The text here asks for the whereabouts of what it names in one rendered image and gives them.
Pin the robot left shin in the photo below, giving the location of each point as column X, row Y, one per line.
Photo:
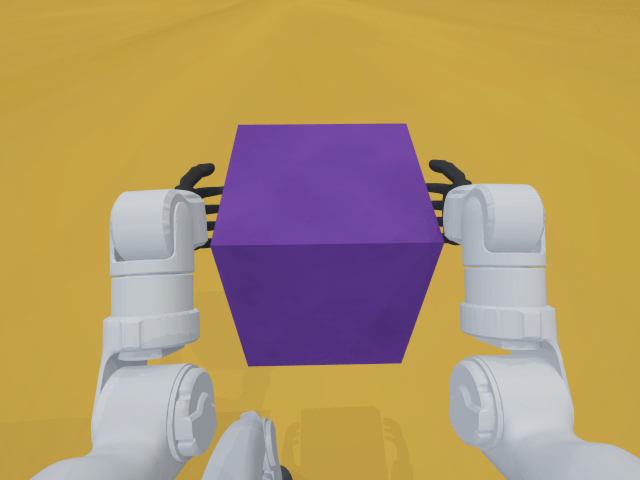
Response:
column 276, row 473

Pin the right robot forearm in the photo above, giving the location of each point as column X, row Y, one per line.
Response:
column 501, row 228

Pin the left robot forearm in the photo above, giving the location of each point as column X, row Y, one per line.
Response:
column 153, row 234

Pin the robot left hand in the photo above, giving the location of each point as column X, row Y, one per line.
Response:
column 190, row 179

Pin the carton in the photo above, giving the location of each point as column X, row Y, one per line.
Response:
column 325, row 241

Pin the right robot upper arm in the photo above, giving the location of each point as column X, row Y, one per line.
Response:
column 516, row 409

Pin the robot right hand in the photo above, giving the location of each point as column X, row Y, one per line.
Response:
column 454, row 175

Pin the left robot upper arm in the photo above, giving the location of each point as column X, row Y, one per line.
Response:
column 148, row 422

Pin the robot left thigh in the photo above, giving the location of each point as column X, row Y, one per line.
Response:
column 244, row 451

